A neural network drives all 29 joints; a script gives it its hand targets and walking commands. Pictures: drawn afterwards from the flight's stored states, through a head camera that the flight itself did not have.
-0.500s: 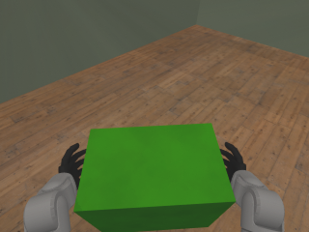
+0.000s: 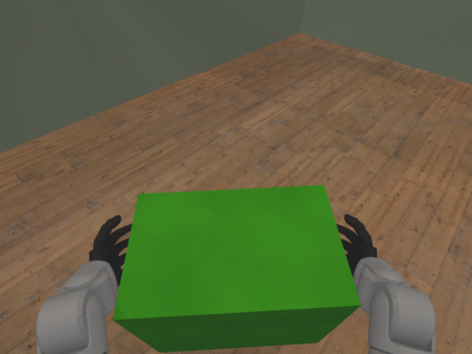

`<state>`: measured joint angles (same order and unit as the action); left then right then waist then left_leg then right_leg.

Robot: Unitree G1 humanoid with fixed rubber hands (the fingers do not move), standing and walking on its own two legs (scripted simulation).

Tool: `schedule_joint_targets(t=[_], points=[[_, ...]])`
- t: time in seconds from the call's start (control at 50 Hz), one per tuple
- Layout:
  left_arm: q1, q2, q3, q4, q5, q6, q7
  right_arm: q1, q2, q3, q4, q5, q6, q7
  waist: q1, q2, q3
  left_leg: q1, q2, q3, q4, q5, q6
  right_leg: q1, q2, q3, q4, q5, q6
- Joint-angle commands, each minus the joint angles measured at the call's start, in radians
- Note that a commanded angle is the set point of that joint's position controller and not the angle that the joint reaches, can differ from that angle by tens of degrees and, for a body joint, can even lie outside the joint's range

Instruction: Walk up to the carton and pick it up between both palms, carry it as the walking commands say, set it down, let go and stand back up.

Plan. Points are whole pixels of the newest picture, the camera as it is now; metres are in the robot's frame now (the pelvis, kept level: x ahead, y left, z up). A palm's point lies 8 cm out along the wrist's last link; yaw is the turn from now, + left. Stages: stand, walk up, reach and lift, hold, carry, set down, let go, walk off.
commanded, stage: carry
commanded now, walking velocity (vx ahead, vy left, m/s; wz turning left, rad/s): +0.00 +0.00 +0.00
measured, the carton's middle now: (235, 274) +0.25 +0.00 +0.03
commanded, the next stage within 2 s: hold in 1.32 s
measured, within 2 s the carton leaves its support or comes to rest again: neither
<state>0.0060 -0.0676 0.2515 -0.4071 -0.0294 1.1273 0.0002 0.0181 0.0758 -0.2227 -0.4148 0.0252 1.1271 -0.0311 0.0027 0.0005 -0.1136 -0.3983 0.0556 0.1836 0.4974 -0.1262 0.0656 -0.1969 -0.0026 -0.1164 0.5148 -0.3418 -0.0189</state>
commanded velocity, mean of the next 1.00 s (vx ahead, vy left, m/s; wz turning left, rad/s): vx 0.00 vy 0.00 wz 0.00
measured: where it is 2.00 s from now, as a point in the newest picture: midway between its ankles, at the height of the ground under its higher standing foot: outside the picture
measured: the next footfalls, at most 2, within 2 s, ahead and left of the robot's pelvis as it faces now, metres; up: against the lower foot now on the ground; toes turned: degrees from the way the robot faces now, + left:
none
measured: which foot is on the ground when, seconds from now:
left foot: down 0.00-1.00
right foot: down 0.00-1.00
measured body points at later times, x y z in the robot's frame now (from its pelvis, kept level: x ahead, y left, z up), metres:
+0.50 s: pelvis +0.00 +0.00 +0.00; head -0.03 +0.01 +0.45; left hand +0.24 +0.19 +0.07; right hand +0.24 -0.19 +0.08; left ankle +0.09 +0.09 -0.73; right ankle -0.04 -0.10 -0.73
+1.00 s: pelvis +0.01 -0.01 +0.00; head -0.02 +0.00 +0.45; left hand +0.25 +0.18 +0.07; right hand +0.25 -0.20 +0.08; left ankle +0.09 +0.09 -0.73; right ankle -0.04 -0.10 -0.73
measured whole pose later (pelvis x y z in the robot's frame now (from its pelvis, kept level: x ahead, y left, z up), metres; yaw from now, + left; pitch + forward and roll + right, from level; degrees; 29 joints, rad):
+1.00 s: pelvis +0.01 -0.01 +0.00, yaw +0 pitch +1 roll -1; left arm 0.01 -0.06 0.24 -0.42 -0.03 1.13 0.00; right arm 0.03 0.07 -0.21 -0.43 0.03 1.13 -0.04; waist 0.00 -0.01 -0.11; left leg -0.39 0.06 0.17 0.51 -0.14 0.05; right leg -0.18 0.00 -0.11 0.52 -0.36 -0.03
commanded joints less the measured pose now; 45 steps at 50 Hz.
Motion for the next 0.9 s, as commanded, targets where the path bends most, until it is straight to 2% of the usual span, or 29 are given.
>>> schedule_joint_targets(t=[0.0, 0.02, 0.06, 0.1, 0.12, 0.16, 0.18, 0.22, 0.26, 0.34, 0.38, 0.4, 0.42, 0.46, 0.48, 0.58, 0.62, 0.66, 0.74, 0.78, 0.8, 0.84, 0.88], points=[[-0.484, -0.711, -0.820, -0.200, -0.228, -0.008, -0.058, -0.487, 0.666, 0.736, -0.199, 0.181, -0.029, 0.065, 0.001, 0.031, -0.190, 0.233, 0.118, -0.194, -0.096, -0.018, -0.021, -0.088, -0.089, 0.105, -0.097, 0.085, -0.011], [-0.487, -0.711, -0.812, -0.192, -0.224, -0.009, -0.055, -0.499, 0.668, 0.735, -0.192, 0.182, -0.028, 0.063, 0.000, 0.014, -0.174, 0.224, 0.116, -0.193, -0.100, -0.035, -0.022, -0.096, -0.089, 0.108, -0.102, 0.081, -0.012], [-0.481, -0.710, -0.814, -0.197, -0.227, -0.009, -0.059, -0.500, 0.673, 0.744, -0.199, 0.184, -0.029, 0.063, -0.001, 0.001, -0.190, 0.233, 0.111, -0.183, -0.079, 0.015, -0.023, -0.086, -0.097, 0.108, -0.107, 0.117, -0.012], [-0.497, -0.716, -0.823, -0.206, -0.232, -0.011, -0.059, -0.492, 0.673, 0.735, -0.188, 0.180, -0.031, 0.064, -0.004, 0.034, -0.183, 0.244, 0.107, -0.170, -0.077, 0.021, -0.026, -0.102, -0.097, 0.110, -0.107, 0.120, -0.012], [-0.489, -0.706, -0.822, -0.203, -0.232, -0.010, -0.059, -0.479, 0.672, 0.734, -0.184, 0.178, -0.030, 0.062, -0.003, 0.018, -0.193, 0.240, 0.109, -0.184, -0.072, 0.019, -0.023, -0.088, -0.092, 0.108, -0.108, 0.119, -0.014], [-0.491, -0.714, -0.824, -0.203, -0.233, -0.010, -0.058, -0.479, 0.672, 0.737, -0.188, 0.178, -0.029, 0.061, -0.004, 0.028, -0.182, 0.237, 0.104, -0.174, -0.078, 0.017, -0.027, -0.093, -0.097, 0.108, -0.106, 0.118, -0.015], [-0.473, -0.695, -0.813, -0.199, -0.227, -0.008, -0.056, -0.470, 0.663, 0.735, -0.184, 0.178, -0.027, 0.061, -0.004, 0.007, -0.191, 0.244, 0.104, -0.171, -0.068, 0.018, -0.025, -0.092, -0.097, 0.109, -0.112, 0.123, -0.015], [-0.490, -0.712, -0.822, -0.214, -0.234, -0.009, -0.057, -0.493, 0.675, 0.740, -0.202, 0.187, -0.030, 0.063, -0.005, 0.022, -0.196, 0.240, 0.107, -0.172, -0.073, 0.034, -0.022, -0.082, -0.099, 0.105, -0.103, 0.133, -0.016], [-0.476, -0.708, -0.820, -0.207, -0.227, -0.010, -0.055, -0.487, 0.669, 0.748, -0.206, 0.187, -0.030, 0.061, -0.005, 0.008, -0.183, 0.240, 0.104, -0.168, -0.068, 0.047, -0.022, -0.086, -0.095, 0.105, -0.103, 0.145, -0.015], [-0.479, -0.702, -0.818, -0.199, -0.224, -0.009, -0.052, -0.483, 0.666, 0.739, -0.191, 0.185, -0.029, 0.060, -0.004, 0.025, -0.173, 0.234, 0.104, -0.173, -0.081, -0.016, -0.025, -0.097, -0.095, 0.109, -0.109, 0.089, -0.019], [-0.485, -0.707, -0.822, -0.204, -0.227, -0.007, -0.054, -0.490, 0.663, 0.738, -0.200, 0.181, -0.028, 0.060, -0.005, 0.005, -0.176, 0.239, 0.108, -0.177, -0.080, 0.003, -0.024, -0.102, -0.091, 0.106, -0.111, 0.097, -0.017], [-0.478, -0.699, -0.823, -0.202, -0.227, -0.005, -0.053, -0.476, 0.662, 0.735, -0.188, 0.183, -0.027, 0.060, -0.003, 0.034, -0.166, 0.235, 0.106, -0.178, -0.082, -0.011, -0.024, -0.111, -0.088, 0.105, -0.107, 0.079, -0.018], [-0.492, -0.708, -0.824, -0.206, -0.231, -0.008, -0.052, -0.484, 0.667, 0.734, -0.192, 0.184, -0.028, 0.060, -0.005, 0.020, -0.185, 0.242, 0.107, -0.180, -0.088, 0.006, -0.026, -0.097, -0.089, 0.105, -0.100, 0.093, -0.017], [-0.491, -0.706, -0.828, -0.222, -0.230, -0.010, -0.051, -0.473, 0.668, 0.739, -0.198, 0.186, -0.029, 0.061, -0.005, 0.039, -0.190, 0.243, 0.104, -0.170, -0.079, 0.000, -0.026, -0.093, -0.094, 0.107, -0.110, 0.102, -0.019], [-0.479, -0.704, -0.826, -0.213, -0.228, -0.008, -0.051, -0.482, 0.664, 0.744, -0.208, 0.189, -0.029, 0.061, -0.005, 0.011, -0.180, 0.240, 0.108, -0.180, -0.086, -0.010, -0.027, -0.098, -0.089, 0.107, -0.113, 0.087, -0.018], [-0.466, -0.701, -0.823, -0.204, -0.226, -0.008, -0.050, -0.481, 0.656, 0.740, -0.212, 0.188, -0.031, 0.058, -0.006, 0.020, -0.200, 0.248, 0.106, -0.166, -0.067, 0.047, -0.024, -0.084, -0.095, 0.104, -0.108, 0.130, -0.019], [-0.486, -0.700, -0.828, -0.230, -0.229, -0.011, -0.050, -0.487, 0.666, 0.756, -0.220, 0.198, -0.031, 0.061, -0.007, 0.011, -0.167, 0.231, 0.101, -0.160, -0.073, 0.026, -0.027, -0.090, -0.098, 0.106, -0.117, 0.134, -0.019], [-0.477, -0.701, -0.824, -0.217, -0.226, -0.006, -0.047, -0.474, 0.669, 0.749, -0.205, 0.197, -0.026, 0.059, -0.008, 0.029, -0.169, 0.235, 0.100, -0.166, -0.077, 0.005, -0.028, -0.094, -0.096, 0.105, -0.114, 0.103, -0.022], [-0.469, -0.707, -0.823, -0.211, -0.227, -0.008, -0.049, -0.487, 0.669, 0.756, -0.226, 0.198, -0.029, 0.059, -0.008, -0.015, -0.190, 0.238, 0.098, -0.155, -0.056, 0.066, -0.025, -0.073, -0.097, 0.097, -0.102, 0.174, -0.017], [-0.465, -0.703, -0.830, -0.216, -0.229, -0.007, -0.049, -0.480, 0.660, 0.750, -0.230, 0.193, -0.030, 0.057, -0.007, 0.019, -0.212, 0.255, 0.100, -0.153, -0.047, 0.100, -0.023, -0.059, -0.097, 0.099, -0.093, 0.194, -0.020], [-0.456, -0.696, -0.819, -0.207, -0.224, -0.007, -0.048, -0.476, 0.660, 0.750, -0.217, 0.195, -0.028, 0.057, -0.006, -0.011, -0.198, 0.249, 0.100, -0.157, -0.045, 0.115, -0.020, -0.064, -0.094, 0.096, -0.089, 0.205, -0.019], [-0.465, -0.700, -0.824, -0.211, -0.225, -0.006, -0.049, -0.477, 0.660, 0.748, -0.221, 0.193, -0.029, 0.057, -0.006, 0.018, -0.201, 0.244, 0.099, -0.161, -0.047, 0.081, -0.020, -0.061, -0.095, 0.103, -0.091, 0.176, -0.022], [-0.469, -0.688, -0.822, -0.225, -0.226, -0.009, -0.047, -0.456, 0.667, 0.752, -0.200, 0.195, -0.027, 0.058, -0.007, -0.006, -0.185, 0.235, 0.099, -0.151, -0.036, 0.105, -0.020, -0.057, -0.099, 0.102, -0.093, 0.227, -0.019]])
